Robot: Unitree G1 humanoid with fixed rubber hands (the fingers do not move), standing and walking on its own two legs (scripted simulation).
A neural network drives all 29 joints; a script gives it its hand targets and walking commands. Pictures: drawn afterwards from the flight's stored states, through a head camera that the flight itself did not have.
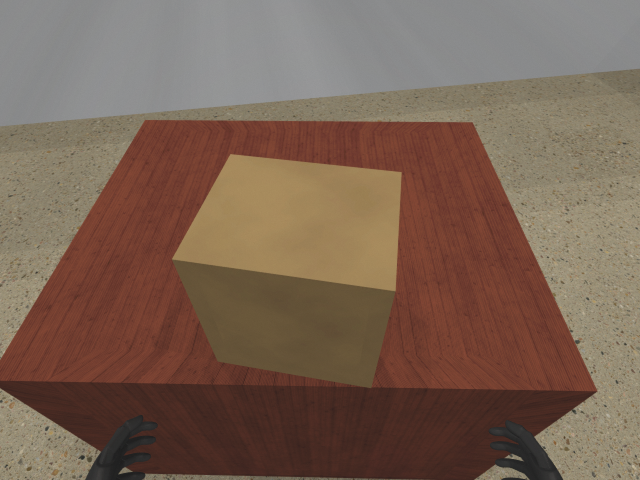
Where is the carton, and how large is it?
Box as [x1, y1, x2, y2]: [172, 154, 401, 387]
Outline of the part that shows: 230,154 172,258 217,360 370,387 395,291 401,172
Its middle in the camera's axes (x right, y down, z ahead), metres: -0.02 +0.06 +0.57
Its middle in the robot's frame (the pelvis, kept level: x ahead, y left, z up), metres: +0.40 +0.05 +0.02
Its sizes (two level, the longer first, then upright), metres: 0.242 0.196 0.256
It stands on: a pedestal, 0.64 m high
